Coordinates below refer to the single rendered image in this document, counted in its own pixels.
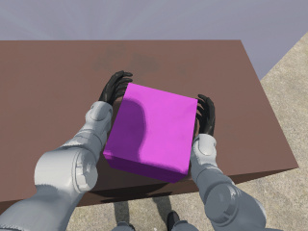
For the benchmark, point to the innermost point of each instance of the left robot shin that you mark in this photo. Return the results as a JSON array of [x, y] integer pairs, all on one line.
[[123, 223]]

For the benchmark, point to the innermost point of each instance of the left robot hand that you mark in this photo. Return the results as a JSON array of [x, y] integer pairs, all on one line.
[[111, 91]]

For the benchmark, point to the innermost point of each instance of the robot right foot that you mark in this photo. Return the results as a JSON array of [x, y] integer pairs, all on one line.
[[172, 218]]

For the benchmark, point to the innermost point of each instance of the right robot hand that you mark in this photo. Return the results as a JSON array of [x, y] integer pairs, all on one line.
[[207, 119]]

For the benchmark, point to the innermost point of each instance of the pedestal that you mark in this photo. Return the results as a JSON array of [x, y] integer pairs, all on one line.
[[48, 86]]

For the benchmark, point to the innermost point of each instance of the right robot upper arm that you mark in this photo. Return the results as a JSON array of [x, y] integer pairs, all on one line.
[[230, 209]]

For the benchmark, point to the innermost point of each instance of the carton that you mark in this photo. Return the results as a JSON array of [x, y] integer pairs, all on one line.
[[152, 134]]

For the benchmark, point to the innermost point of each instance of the left robot forearm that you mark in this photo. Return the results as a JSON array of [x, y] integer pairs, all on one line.
[[93, 135]]

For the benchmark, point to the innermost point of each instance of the right robot forearm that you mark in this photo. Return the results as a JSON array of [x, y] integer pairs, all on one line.
[[205, 172]]

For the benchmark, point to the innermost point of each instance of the left robot upper arm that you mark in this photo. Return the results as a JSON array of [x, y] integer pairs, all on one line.
[[62, 178]]

